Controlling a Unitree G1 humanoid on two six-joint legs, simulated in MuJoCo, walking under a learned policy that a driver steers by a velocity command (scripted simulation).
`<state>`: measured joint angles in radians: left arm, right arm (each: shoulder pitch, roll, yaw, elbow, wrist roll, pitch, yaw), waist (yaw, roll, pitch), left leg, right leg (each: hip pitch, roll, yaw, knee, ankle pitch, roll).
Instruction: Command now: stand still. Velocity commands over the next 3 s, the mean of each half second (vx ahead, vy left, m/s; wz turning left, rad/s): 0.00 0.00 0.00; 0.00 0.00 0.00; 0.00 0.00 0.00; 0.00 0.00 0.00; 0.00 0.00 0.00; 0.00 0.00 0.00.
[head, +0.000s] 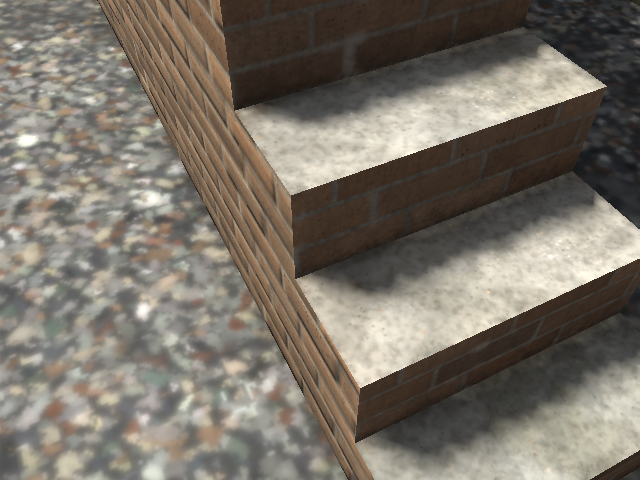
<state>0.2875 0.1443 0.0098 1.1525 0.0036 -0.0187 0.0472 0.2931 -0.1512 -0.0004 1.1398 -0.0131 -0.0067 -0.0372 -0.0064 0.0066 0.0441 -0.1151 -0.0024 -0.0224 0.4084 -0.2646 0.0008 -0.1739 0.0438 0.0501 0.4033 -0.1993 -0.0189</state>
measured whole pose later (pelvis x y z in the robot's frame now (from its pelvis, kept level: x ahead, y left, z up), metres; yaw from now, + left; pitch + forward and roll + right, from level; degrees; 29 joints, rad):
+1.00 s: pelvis +0.01 +0.01 +0.00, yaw +0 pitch -2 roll +0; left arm 0.30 0.15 0.01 1.15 0.00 -0.02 0.05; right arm 0.30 -0.15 0.00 1.13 -0.01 -0.01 -0.04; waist -0.01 0.00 0.05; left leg -0.10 -0.01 -0.02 0.40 -0.27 0.01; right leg -0.16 0.03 0.05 0.40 -0.20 -0.01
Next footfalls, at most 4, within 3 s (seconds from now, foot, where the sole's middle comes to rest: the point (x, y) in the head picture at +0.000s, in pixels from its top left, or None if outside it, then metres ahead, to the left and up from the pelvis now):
none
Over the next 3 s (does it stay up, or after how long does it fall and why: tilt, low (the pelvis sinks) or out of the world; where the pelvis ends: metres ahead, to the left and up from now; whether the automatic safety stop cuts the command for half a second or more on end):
stays up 0.01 0.02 0.00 its command is cut before an obstacle from the start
